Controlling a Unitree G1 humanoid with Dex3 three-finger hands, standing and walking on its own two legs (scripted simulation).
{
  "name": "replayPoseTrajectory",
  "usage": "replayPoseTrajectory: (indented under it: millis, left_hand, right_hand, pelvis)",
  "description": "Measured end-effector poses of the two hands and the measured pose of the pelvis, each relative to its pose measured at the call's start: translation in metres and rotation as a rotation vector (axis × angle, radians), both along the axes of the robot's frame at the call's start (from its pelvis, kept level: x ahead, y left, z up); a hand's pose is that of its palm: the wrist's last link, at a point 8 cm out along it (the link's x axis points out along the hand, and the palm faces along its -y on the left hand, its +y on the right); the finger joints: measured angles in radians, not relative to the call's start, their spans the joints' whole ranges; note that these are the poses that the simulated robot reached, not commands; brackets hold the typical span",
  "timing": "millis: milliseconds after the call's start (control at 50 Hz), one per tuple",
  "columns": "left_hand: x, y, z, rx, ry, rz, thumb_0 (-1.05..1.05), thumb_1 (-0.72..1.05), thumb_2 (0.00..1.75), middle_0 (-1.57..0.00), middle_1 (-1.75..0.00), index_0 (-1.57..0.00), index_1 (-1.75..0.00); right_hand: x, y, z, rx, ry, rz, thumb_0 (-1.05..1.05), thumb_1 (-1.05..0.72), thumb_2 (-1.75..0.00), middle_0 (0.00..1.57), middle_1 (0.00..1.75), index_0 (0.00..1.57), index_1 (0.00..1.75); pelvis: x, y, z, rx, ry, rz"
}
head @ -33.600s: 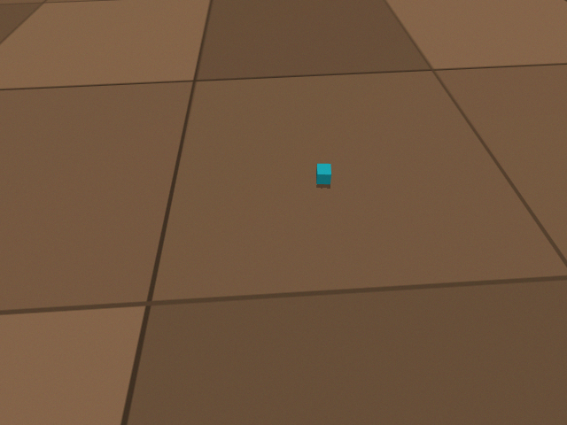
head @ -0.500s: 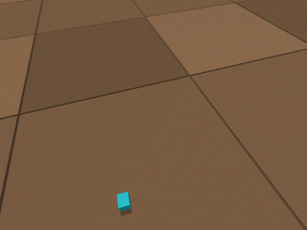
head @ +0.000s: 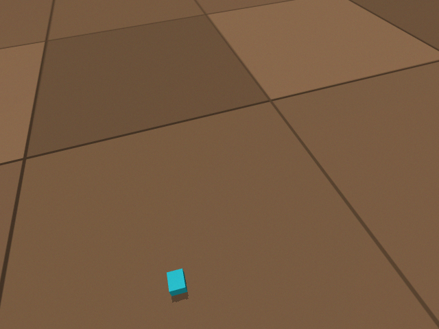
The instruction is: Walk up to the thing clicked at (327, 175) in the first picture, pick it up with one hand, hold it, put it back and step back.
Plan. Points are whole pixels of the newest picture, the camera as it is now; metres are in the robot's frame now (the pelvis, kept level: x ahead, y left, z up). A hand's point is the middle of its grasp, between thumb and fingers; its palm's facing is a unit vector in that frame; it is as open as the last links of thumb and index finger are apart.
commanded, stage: step back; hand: left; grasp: from above
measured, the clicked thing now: (177, 282) +0.43 +0.24 -0.75
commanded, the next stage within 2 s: none
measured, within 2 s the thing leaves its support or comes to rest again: neither
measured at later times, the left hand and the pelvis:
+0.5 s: hand out of the picture +0.05 +0.29 -0.18, palm faces -0.09 -0.92 -0.37, open 7.3 cm; pelvis -0.08 +0.04 -0.02, yaw -3 degrees
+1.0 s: hand out of the picture -0.07 +0.31 -0.17, palm faces -0.01 -0.92 -0.38, open 7.3 cm; pelvis -0.21 +0.05 -0.03, yaw -1 degrees
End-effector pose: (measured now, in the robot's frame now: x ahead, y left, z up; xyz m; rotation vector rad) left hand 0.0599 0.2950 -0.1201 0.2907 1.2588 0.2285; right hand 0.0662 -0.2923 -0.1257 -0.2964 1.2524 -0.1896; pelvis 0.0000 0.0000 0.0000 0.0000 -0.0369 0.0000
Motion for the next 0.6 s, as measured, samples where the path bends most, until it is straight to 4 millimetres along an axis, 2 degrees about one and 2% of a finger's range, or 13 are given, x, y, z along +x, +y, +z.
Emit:
replayPoseTrajectory:
  millis: [100,180,260,340,400,480,600]
  left_hand:
    - [0.004,0.012,-0.003,0.026,-0.028,-0.007,0.00,0.91,0.90,-0.21,-0.30,-0.21,-0.30]
    - [0.010,0.028,-0.007,0.043,-0.057,-0.038,0.00,0.90,0.90,-0.21,-0.30,-0.21,-0.30]
    - [0.025,0.048,-0.019,0.047,-0.107,-0.070,0.00,0.90,0.90,-0.21,-0.30,-0.21,-0.30]
    - [0.029,0.054,-0.021,0.053,-0.135,-0.077,0.00,0.91,0.90,-0.20,-0.30,-0.20,-0.30]
    - [0.019,0.050,-0.020,0.042,-0.123,-0.098,0.00,0.91,0.90,-0.20,-0.30,-0.20,-0.30]
    - [-0.004,0.044,-0.020,0.033,-0.079,-0.132,0.00,0.91,0.90,-0.20,-0.30,-0.20,-0.30]
    - [-0.039,0.031,-0.022,0.044,-0.054,-0.157,0.00,0.91,0.90,-0.21,-0.30,-0.21,-0.30]
  right_hand:
    - [0.003,-0.008,-0.001,-0.022,-0.022,-0.008,0.01,-0.91,-0.90,0.20,0.30,0.21,0.30]
    - [-0.004,-0.009,0.000,-0.057,-0.031,-0.009,0.01,-0.91,-0.90,0.20,0.30,0.21,0.30]
    - [-0.025,-0.003,0.000,-0.101,-0.031,-0.011,0.01,-0.91,-0.90,0.20,0.30,0.21,0.30]
    - [-0.056,0.009,0.005,-0.112,0.017,-0.005,0.01,-0.91,-0.90,0.20,0.30,0.21,0.30]
    - [-0.072,0.014,0.007,-0.116,0.027,-0.015,0.01,-0.91,-0.90,0.20,0.30,0.21,0.30]
    - [-0.085,0.017,0.006,-0.107,-0.014,-0.034,0.01,-0.91,-0.90,0.20,0.30,0.21,0.30]
    - [-0.106,0.009,-0.010,-0.073,-0.061,-0.044,0.01,-0.91,-0.90,0.21,0.30,0.21,0.30]
  pelvis:
    - [-0.016,0.003,-0.008,-0.009,0.008,0.002]
    - [-0.030,0.015,-0.015,-0.001,0.007,0.000]
    - [-0.041,0.032,-0.028,-0.011,0.019,0.003]
    - [-0.056,0.036,-0.025,-0.013,0.013,0.000]
    - [-0.066,0.038,-0.020,-0.017,0.020,-0.016]
    - [-0.079,0.038,-0.019,-0.017,0.019,-0.045]
    - [-0.106,0.028,-0.029,0.000,0.011,-0.084]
